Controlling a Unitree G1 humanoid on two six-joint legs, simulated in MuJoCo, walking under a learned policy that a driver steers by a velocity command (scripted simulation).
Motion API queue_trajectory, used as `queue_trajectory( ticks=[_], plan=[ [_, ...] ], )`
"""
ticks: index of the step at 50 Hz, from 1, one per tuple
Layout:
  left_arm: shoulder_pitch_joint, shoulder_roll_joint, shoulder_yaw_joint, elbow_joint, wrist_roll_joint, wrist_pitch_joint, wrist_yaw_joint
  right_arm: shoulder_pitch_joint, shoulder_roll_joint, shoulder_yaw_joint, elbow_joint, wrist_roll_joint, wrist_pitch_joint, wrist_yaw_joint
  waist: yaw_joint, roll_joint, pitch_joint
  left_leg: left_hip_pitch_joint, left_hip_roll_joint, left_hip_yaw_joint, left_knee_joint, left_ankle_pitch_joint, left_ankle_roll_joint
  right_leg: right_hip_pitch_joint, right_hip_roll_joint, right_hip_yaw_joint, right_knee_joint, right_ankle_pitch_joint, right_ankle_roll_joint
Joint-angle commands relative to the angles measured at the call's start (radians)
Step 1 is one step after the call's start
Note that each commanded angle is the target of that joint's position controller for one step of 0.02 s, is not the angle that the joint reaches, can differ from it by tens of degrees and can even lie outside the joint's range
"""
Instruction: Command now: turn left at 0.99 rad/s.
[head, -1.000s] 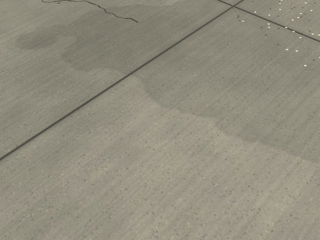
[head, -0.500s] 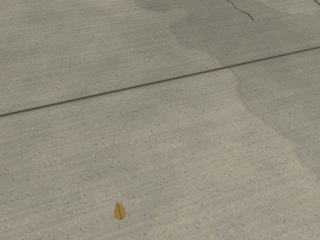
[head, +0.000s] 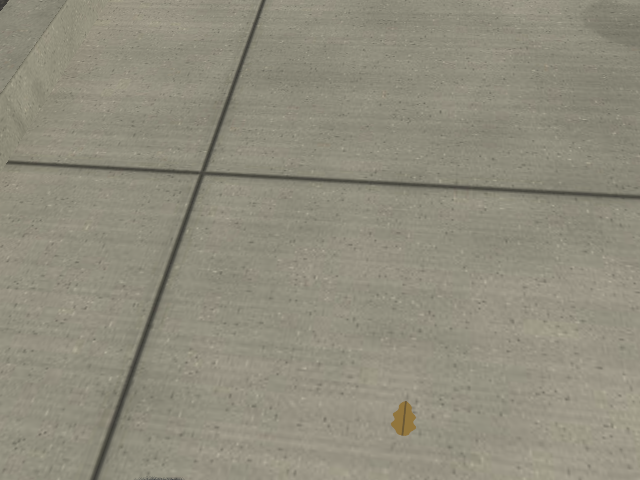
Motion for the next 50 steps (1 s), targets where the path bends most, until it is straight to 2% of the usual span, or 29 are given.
queue_trajectory(
  ticks=[1, 5, 8, 10, 11, 12, 13, 14, 15, 16, 17, 18, 20, 22, 25, 27, 32, 35, 36, 37, 38, 39, 40, 41, 43, 44, 45, 47, 50],
  plan=[
    [0.058, 0.153, 0.051, -0.038, 0.004, -0.014, -0.002, -0.053, -0.056, -0.006, -0.087, 0.003, -0.003, 0.013, 0.051, -0.218, -0.081, -0.107, 0.049, 0.062, -0.050, -0.004, -0.018, 0.181, -0.263, 0.122, -0.103, 0.305, -0.158],
    [0.084, 0.172, 0.066, -0.014, 0.004, -0.025, -0.024, -0.081, -0.010, 0.017, -0.103, 0.007, -0.003, 0.014, 0.051, -0.232, -0.117, 0.042, 0.048, 0.087, -0.251, -0.065, 0.013, 0.151, -0.283, 0.070, -0.053, 0.414, -0.164],
    [0.085, 0.188, 0.073, 0.001, 0.001, -0.022, -0.040, -0.074, -0.005, 0.024, -0.099, 0.012, -0.007, -0.001, 0.047, -0.271, -0.133, 0.163, 0.014, 0.133, -0.406, -0.075, 0.043, 0.116, -0.282, 0.048, 0.004, 0.472, -0.151],
    [0.084, 0.196, 0.075, 0.014, -0.015, -0.014, -0.044, -0.041, 0.002, 0.028, -0.085, 0.003, -0.016, -0.011, 0.016, -0.256, -0.135, 0.261, -0.002, 0.143, -0.605, 0.022, 0.067, 0.089, -0.269, 0.031, 0.082, 0.467, -0.120],
    [0.092, 0.190, 0.073, 0.024, -0.027, -0.008, -0.045, -0.007, -0.004, 0.030, -0.069, -0.013, -0.027, -0.020, -0.011, -0.210, -0.138, 0.361, 0.000, 0.126, -0.783, 0.174, 0.079, 0.031, -0.250, 0.001, 0.147, 0.401, -0.073],
    [0.146, 0.143, 0.061, 0.027, -0.023, -0.005, -0.048, 0.016, -0.068, 0.019, -0.065, -0.032, -0.042, -0.031, -0.009, -0.036, -0.170, 0.514, 0.150, -0.082, -0.879, 0.248, 0.103, -0.114, -0.195, -0.055, 0.304, 0.165, -0.005],
    [0.144, 0.044, 0.030, -0.037, -0.012, 0.002, -0.053, -0.012, -0.202, -0.004, -0.092, -0.012, -0.051, -0.037, 0.018, 0.245, -0.151, 0.533, 0.434, -0.403, -0.847, 0.694, 0.242, -0.337, -0.032, -0.103, 0.442, -0.392, 0.062],
    [0.105, 0.097, 0.040, -0.004, -0.009, 0.022, -0.039, 0.031, -0.104, 0.014, -0.073, -0.001, -0.057, -0.046, -0.050, 0.088, -0.203, 0.481, 0.430, -0.287, -0.800, 0.733, 0.322, -0.256, -0.077, 0.041, 0.536, -0.415, 0.062],
    [0.117, 0.082, 0.035, 0.015, -0.029, 0.031, -0.045, -0.042, -0.009, 0.054, -0.067, -0.005, -0.061, -0.052, 0.000, 0.078, -0.159, 0.422, 0.370, -0.187, -0.817, 0.693, 0.308, -0.216, -0.078, 0.069, 0.530, -0.364, 0.056],
    [0.144, 0.080, 0.034, 0.048, -0.037, 0.031, -0.052, -0.122, 0.056, 0.080, -0.063, -0.012, -0.062, -0.060, 0.036, 0.069, -0.115, 0.368, 0.310, -0.100, -0.845, 0.611, 0.259, -0.168, -0.083, 0.087, 0.477, -0.296, 0.055],
    [0.162, 0.097, 0.042, 0.071, -0.027, 0.032, -0.055, -0.154, 0.054, 0.086, -0.058, -0.016, -0.066, -0.073, 0.047, 0.108, -0.089, 0.362, 0.268, -0.043, -0.848, 0.623, 0.227, -0.150, -0.060, 0.076, 0.462, -0.243, 0.056],
    [0.190, 0.125, 0.053, 0.092, -0.018, 0.033, -0.058, -0.150, 0.024, 0.077, -0.052, -0.018, -0.067, -0.084, 0.043, 0.128, -0.083, 0.371, 0.250, 0.005, -0.828, 0.702, 0.225, -0.148, -0.029, 0.071, 0.500, -0.224, 0.060],
    [0.206, 0.151, 0.068, 0.102, -0.020, 0.033, -0.062, -0.108, -0.024, 0.059, -0.038, -0.009, -0.058, -0.090, 0.028, 0.082, -0.094, 0.420, 0.283, 0.022, -0.801, 0.765, 0.247, -0.203, -0.002, 0.064, 0.604, -0.243, 0.063],
    [0.192, 0.134, 0.071, 0.097, -0.026, 0.040, -0.064, -0.100, -0.021, 0.055, -0.037, -0.006, -0.051, -0.094, 0.018, 0.047, -0.082, 0.436, 0.314, 0.028, -0.810, 0.669, 0.264, -0.256, -0.011, 0.058, 0.654, -0.252, 0.072],
    [0.145, 0.109, 0.072, 0.073, -0.020, 0.051, -0.071, -0.097, 0.000, 0.055, -0.031, -0.017, -0.052, -0.101, 0.002, 0.055, -0.048, 0.441, 0.335, 0.037, -0.834, 0.502, 0.272, -0.308, -0.034, 0.040, 0.625, -0.238, 0.082],
    [0.121, 0.091, 0.069, 0.052, -0.017, 0.054, -0.080, -0.093, 0.002, 0.051, -0.024, -0.021, -0.058, -0.101, -0.002, 0.052, -0.049, 0.449, 0.347, 0.053, -0.828, 0.480, 0.275, -0.303, -0.046, 0.028, 0.565, -0.236, 0.081],
    [0.106, 0.074, 0.068, 0.004, -0.026, 0.056, -0.096, -0.106, -0.026, 0.032, -0.019, -0.024, -0.073, -0.083, 0.011, 0.073, -0.095, 0.415, 0.378, 0.121, -0.763, 0.549, 0.257, -0.179, -0.045, -0.025, 0.400, -0.252, 0.042],
    [0.123, 0.075, 0.074, -0.015, -0.029, 0.051, -0.101, -0.116, -0.050, 0.019, -0.019, -0.013, -0.075, -0.068, 0.035, 0.058, -0.118, 0.381, 0.388, 0.172, -0.671, 0.502, 0.204, -0.080, -0.027, -0.056, 0.249, -0.197, 0.009],
    [0.159, 0.080, 0.077, -0.008, -0.022, 0.043, -0.097, -0.112, -0.053, 0.014, -0.014, -0.005, -0.073, -0.064, 0.067, 0.010, -0.128, 0.322, 0.367, 0.218, -0.579, 0.412, 0.151, 0.009, -0.016, -0.038, 0.128, -0.090, -0.009],
    [0.218, 0.156, 0.098, 0.007, -0.004, 0.028, -0.081, -0.075, -0.032, 0.016, -0.010, -0.002, -0.071, -0.056, 0.093, -0.177, -0.130, 0.183, 0.281, 0.283, -0.353, 0.200, 0.077, 0.120, -0.103, 0.173, -0.047, 0.019, -0.049],
    [0.256, 0.338, 0.140, -0.009, -0.013, 0.015, -0.071, -0.138, 0.044, 0.040, -0.103, -0.011, -0.060, -0.055, 0.089, -0.433, -0.099, -0.145, 0.056, 0.267, -0.143, -0.300, -0.007, 0.194, -0.379, 0.647, -0.091, 0.423, -0.212],
    [0.316, 0.310, 0.146, -0.001, -0.022, 0.017, -0.067, -0.190, 0.011, 0.041, -0.103, -0.031, -0.048, -0.067, 0.141, -0.252, -0.149, -0.175, 0.060, 0.078, 0.002, -0.318, -0.001, 0.224, -0.380, 0.622, -0.079, 0.423, -0.294],
    [0.262, 0.270, 0.133, -0.007, -0.024, 0.022, -0.059, -0.164, 0.008, 0.040, -0.092, -0.020, -0.048, -0.067, 0.102, -0.203, -0.118, -0.191, 0.079, 0.043, 0.036, -0.228, 0.007, 0.189, -0.335, 0.539, -0.074, 0.328, -0.290],
    [0.174, 0.228, 0.120, -0.022, -0.026, 0.031, -0.052, -0.148, -0.007, 0.036, -0.076, -0.010, -0.057, -0.066, 0.061, -0.154, -0.068, -0.181, 0.104, 0.029, -0.002, -0.107, 0.013, 0.139, -0.263, 0.461, -0.086, 0.241, -0.245],
    [0.078, 0.183, 0.104, -0.053, -0.036, 0.035, -0.045, -0.119, -0.033, 0.028, -0.057, -0.029, -0.063, -0.067, 0.027, -0.169, -0.083, -0.131, 0.096, 0.039, -0.033, 0.006, 0.006, 0.115, -0.171, 0.386, -0.073, 0.310, -0.193],
    [0.113, 0.185, 0.104, -0.048, -0.035, 0.032, -0.051, -0.090, -0.038, 0.028, -0.048, -0.040, -0.060, -0.058, 0.035, -0.147, -0.144, -0.103, 0.088, 0.040, -0.038, 0.030, 0.003, 0.130, -0.151, 0.394, -0.097, 0.131, -0.192],
    [0.136, 0.192, 0.107, -0.044, -0.031, 0.026, -0.059, -0.091, -0.035, 0.029, -0.046, -0.043, -0.057, -0.049, 0.045, -0.139, -0.157, -0.107, 0.088, 0.037, -0.064, 0.048, 0.002, 0.132, -0.137, 0.428, -0.135, -0.129, -0.193],
    [0.169, 0.210, 0.111, -0.034, -0.023, 0.017, -0.069, -0.136, -0.033, 0.029, -0.061, -0.042, -0.056, -0.035, 0.064, -0.169, -0.103, -0.162, 0.077, 0.036, -0.144, 0.053, -0.007, 0.119, -0.135, 0.521, -0.203, -0.429, -0.202],
    [0.215, 0.223, 0.113, -0.020, -0.013, -0.002, -0.067, -0.193, -0.030, 0.032, -0.068, -0.039, -0.075, -0.031, 0.088, -0.178, -0.052, -0.202, 0.066, 0.024, -0.263, 0.092, -0.023, 0.118, -0.132, 0.577, -0.215, -0.442, -0.208]
  ],
)
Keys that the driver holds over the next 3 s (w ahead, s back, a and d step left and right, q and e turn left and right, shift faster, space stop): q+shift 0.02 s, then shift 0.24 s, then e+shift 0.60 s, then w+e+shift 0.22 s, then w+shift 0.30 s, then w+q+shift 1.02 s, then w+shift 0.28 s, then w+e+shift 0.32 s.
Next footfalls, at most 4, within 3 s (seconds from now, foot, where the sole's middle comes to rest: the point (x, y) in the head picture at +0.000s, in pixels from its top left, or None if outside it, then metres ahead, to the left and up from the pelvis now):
0.24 left None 0.02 0.13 -0.78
0.74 right None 0.01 -0.07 -0.78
1.26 left None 0.25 0.03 -0.78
1.68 right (548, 472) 0.45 -0.37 -0.78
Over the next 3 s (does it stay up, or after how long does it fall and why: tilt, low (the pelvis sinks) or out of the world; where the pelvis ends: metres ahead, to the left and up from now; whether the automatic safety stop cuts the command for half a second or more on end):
stays up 1.49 -0.25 -0.03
